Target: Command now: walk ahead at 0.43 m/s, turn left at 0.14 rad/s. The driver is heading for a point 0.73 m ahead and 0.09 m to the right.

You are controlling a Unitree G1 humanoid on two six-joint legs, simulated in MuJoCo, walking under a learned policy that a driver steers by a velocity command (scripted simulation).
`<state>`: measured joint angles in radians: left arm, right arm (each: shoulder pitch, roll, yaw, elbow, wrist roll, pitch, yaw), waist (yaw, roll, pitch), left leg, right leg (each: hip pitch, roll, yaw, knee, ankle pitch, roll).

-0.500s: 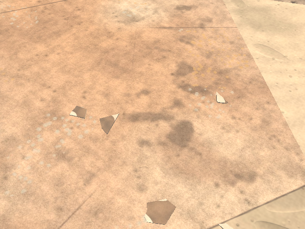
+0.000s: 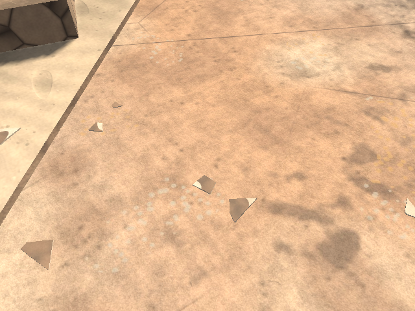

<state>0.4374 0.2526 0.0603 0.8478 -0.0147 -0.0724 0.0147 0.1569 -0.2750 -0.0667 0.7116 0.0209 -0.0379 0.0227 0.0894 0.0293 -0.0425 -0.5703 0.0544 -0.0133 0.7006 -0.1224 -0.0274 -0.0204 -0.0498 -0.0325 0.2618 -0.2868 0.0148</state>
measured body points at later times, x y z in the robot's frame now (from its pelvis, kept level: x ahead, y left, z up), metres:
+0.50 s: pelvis +0.24 +0.05 -0.01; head +0.27 +0.05 +0.44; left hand +0.46 +0.27 -0.10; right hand +0.24 -0.23 -0.13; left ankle +0.11 +0.15 -0.75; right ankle +0.44 -0.10 -0.70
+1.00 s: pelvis +0.53 +0.00 -0.01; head +0.57 -0.02 +0.44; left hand +0.70 +0.25 -0.11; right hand +0.67 -0.30 -0.08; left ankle +0.76 +0.10 -0.71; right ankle +0.45 -0.07 -0.75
